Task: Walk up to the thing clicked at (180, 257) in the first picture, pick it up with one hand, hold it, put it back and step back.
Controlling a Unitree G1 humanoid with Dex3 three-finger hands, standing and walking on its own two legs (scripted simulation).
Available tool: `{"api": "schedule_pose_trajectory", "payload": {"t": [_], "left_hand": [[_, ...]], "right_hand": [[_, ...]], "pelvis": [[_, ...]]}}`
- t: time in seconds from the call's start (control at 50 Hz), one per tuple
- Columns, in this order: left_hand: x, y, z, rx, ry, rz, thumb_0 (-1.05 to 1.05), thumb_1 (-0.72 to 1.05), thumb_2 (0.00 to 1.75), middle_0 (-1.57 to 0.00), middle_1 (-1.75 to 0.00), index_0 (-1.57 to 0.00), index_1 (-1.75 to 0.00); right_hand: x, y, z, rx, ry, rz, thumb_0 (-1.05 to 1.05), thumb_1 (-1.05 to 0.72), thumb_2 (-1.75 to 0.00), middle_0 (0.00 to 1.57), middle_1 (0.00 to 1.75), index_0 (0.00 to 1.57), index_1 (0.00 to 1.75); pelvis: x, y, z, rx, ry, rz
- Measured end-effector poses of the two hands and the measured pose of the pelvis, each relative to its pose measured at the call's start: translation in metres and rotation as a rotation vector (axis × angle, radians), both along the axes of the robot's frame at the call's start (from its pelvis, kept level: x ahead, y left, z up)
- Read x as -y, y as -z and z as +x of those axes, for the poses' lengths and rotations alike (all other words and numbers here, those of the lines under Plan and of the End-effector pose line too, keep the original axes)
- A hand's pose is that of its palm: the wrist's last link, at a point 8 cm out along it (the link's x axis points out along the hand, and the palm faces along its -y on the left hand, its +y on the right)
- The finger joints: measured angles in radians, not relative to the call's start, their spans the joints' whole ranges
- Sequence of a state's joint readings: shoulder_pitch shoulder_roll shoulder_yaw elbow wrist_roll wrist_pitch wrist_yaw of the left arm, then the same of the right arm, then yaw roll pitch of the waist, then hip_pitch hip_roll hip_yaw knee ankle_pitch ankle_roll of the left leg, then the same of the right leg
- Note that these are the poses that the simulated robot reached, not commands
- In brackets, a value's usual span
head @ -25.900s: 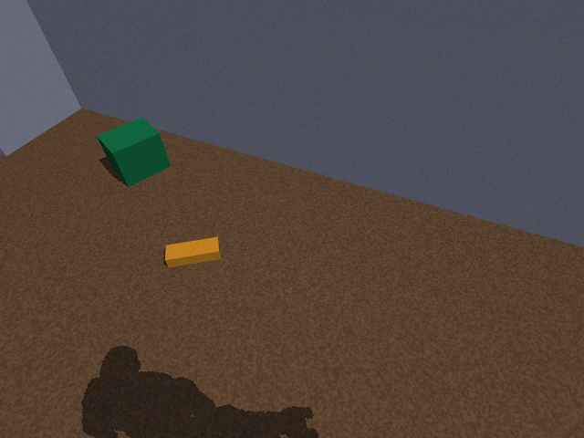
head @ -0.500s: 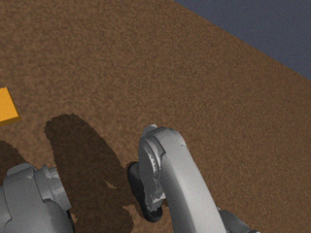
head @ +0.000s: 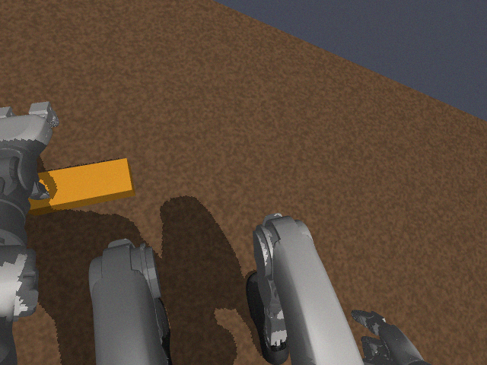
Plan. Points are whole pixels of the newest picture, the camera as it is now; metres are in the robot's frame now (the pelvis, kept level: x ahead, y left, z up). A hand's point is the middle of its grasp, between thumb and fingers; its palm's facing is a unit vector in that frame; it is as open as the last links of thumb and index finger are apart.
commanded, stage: withdraw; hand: left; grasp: from above
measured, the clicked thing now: (81, 186) +0.50 +0.29 -0.34
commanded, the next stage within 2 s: home in 0.18 s
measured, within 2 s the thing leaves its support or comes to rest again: neither
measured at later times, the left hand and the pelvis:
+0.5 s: hand (55, 167) +0.49 +0.29 -0.18, palm faces -0.32 -0.11 -0.94, open 13.1 cm; pelvis +0.01 +0.00 -0.03, yaw -1 degrees
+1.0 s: hand out of the picture +0.32 +0.26 +0.03, palm faces -0.16 -0.78 -0.60, open 7.6 cm; pelvis +0.01 +0.00 +0.14, yaw +4 degrees
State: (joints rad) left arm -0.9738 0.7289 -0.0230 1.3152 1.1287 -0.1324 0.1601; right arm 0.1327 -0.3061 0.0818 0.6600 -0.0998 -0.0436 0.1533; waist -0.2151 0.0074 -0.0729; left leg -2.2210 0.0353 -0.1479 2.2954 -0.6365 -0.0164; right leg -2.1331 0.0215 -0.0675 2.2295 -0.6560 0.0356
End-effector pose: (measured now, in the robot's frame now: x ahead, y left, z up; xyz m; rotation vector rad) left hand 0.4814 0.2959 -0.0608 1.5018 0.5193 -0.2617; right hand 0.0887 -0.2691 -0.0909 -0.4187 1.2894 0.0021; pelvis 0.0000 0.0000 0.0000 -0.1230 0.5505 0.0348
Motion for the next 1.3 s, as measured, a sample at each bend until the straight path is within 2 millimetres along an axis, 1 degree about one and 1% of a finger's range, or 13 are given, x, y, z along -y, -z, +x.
{"api": "schedule_pose_trajectory", "payload": {"t": [0.1,0.2,0.3,0.36,0.44,0.54,0.64,0.74,0.86,0.96,1.04,1.16,1.3], "left_hand": [[0.003,0.019,-0.001,-0.015,0.044,-0.013,0.00,-0.51,1.02,-0.09,-1.02,-0.08,-1.03],[0.004,0.055,-0.004,-0.027,0.074,-0.019,0.00,-0.50,1.01,-0.09,-1.02,-0.08,-1.02],[0.005,0.086,-0.003,0.016,0.082,-0.031,0.00,-0.50,1.00,-0.09,-1.01,-0.09,-1.01],[0.005,0.092,0.001,0.079,0.074,-0.023,0.00,-0.48,0.98,-0.12,-0.98,-0.12,-0.97],[0.005,0.083,0.005,0.147,0.023,-0.017,0.00,-0.41,0.97,-0.17,-0.90,-0.17,-0.91],[0.004,0.050,0.003,0.168,-0.084,-0.056,0.00,-0.26,0.95,-0.22,-0.78,-0.20,-0.80],[0.003,0.002,-0.020,0.134,-0.195,-0.161,0.00,-0.01,0.94,-0.23,-0.67,-0.22,-0.68],[0.002,-0.043,-0.060,0.077,-0.283,-0.311,0.00,0.29,0.94,-0.23,-0.55,-0.22,-0.56],[0.002,-0.089,-0.116,0.063,-0.384,-0.500,0.00,0.63,0.91,-0.22,-0.40,-0.22,-0.41],[0.002,-0.125,-0.155,0.079,-0.495,-0.622,0.00,0.79,0.90,-0.22,-0.34,-0.22,-0.34],[0.006,-0.155,-0.181,0.081,-0.604,-0.718,0.00,0.85,0.90,-0.22,-0.32,-0.21,-0.32],[0.019,-0.201,-0.213,0.055,-0.761,-0.863,0.01,0.88,0.89,-0.21,-0.30,-0.21,-0.31],[0.028,-0.259,-0.234,0.043,-0.907,-0.976,0.01,0.89,0.89,-0.21,-0.30,-0.21,-0.30]], "right_hand": [[0.008,-0.003,-0.017,-0.052,0.002,-0.064,0.00,-0.90,-0.90,0.21,0.30,0.20,0.30],[0.009,0.003,-0.040,-0.121,0.008,-0.100,0.00,-0.90,-0.90,0.21,0.30,0.20,0.30],[0.003,0.016,-0.060,-0.182,0.017,-0.104,0.00,-0.90,-0.89,0.21,0.30,0.20,0.30],[-0.003,0.024,-0.068,-0.202,0.034,-0.086,0.00,-0.90,-0.89,0.21,0.30,0.20,0.30],[-0.012,0.032,-0.067,-0.204,0.062,-0.041,0.00,-0.90,-0.89,0.21,0.30,0.20,0.30],[-0.019,0.029,-0.048,-0.148,0.095,0.020,0.00,-0.89,-0.89,0.21,0.30,0.20,0.30],[-0.021,0.007,-0.019,-0.067,0.124,0.068,0.00,-0.90,-0.89,0.21,0.30,0.20,0.30],[-0.018,-0.030,0.020,0.034,0.105,0.077,0.00,-0.90,-0.89,0.21,0.30,0.20,0.30],[-0.015,-0.083,0.074,0.181,0.043,0.052,0.00,-0.90,-0.89,0.21,0.30,0.20,0.30],[-0.022,-0.126,0.115,0.315,0.000,0.044,0.00,-0.90,-0.90,0.21,0.30,0.20,0.30],[-0.033,-0.160,0.140,0.411,-0.015,0.059,0.01,-0.90,-0.90,0.20,0.30,0.20,0.30],[-0.053,-0.213,0.158,0.512,-0.014,0.098,0.01,-0.90,-0.90,0.21,0.30,0.20,0.30],[-0.065,-0.270,0.156,0.550,0.018,0.105,0.01,-0.90,-0.90,0.21,0.30,0.20,0.30]], "pelvis": [[0.000,0.005,-0.002,0.001,0.001,-0.004],[-0.002,0.020,-0.003,0.009,0.005,-0.013],[-0.003,0.037,-0.002,0.022,0.010,-0.021],[-0.003,0.043,0.001,0.016,0.013,-0.021],[-0.003,0.042,0.005,-0.009,0.014,-0.014],[-0.003,0.025,0.010,-0.041,0.010,-0.009],[-0.003,-0.010,0.012,-0.061,-0.001,0.000],[-0.003,-0.051,0.013,-0.057,-0.011,0.011],[-0.003,-0.095,0.012,-0.026,-0.029,0.020],[-0.003,-0.127,0.012,0.010,-0.047,0.028],[-0.002,-0.154,0.015,0.041,-0.059,0.036],[-0.001,-0.200,0.024,0.095,-0.072,0.048],[-0.002,-0.255,0.043,0.163,-0.088,0.061]]}}
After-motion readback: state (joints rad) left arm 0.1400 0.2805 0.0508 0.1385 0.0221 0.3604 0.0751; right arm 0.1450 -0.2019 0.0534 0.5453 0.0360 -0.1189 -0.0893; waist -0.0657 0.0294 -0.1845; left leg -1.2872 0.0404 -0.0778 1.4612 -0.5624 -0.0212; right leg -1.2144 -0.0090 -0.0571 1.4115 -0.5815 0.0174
